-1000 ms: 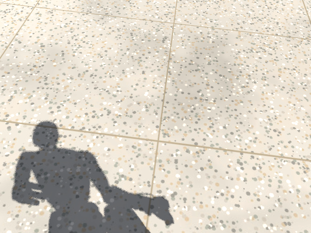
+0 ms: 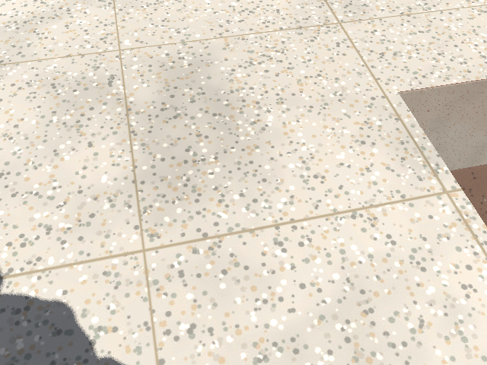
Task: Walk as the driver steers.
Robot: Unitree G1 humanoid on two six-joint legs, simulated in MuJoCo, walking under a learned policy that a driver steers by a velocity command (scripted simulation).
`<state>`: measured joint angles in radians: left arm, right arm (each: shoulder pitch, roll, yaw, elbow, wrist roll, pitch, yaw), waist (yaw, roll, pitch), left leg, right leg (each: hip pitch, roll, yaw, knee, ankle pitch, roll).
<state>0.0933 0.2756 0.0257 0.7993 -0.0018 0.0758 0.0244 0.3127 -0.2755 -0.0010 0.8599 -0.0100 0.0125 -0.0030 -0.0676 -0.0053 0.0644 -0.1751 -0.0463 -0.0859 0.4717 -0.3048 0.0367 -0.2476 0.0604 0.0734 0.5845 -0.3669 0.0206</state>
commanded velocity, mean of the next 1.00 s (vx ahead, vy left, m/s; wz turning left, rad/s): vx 0.33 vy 0.00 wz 0.21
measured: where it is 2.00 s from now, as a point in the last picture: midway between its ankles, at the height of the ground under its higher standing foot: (200, 165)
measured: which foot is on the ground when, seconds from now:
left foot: down 0.00-0.04, up 0.06-0.44, down 0.46-1.00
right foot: up 0.00-0.02, down 0.04-0.48, up 0.50-1.00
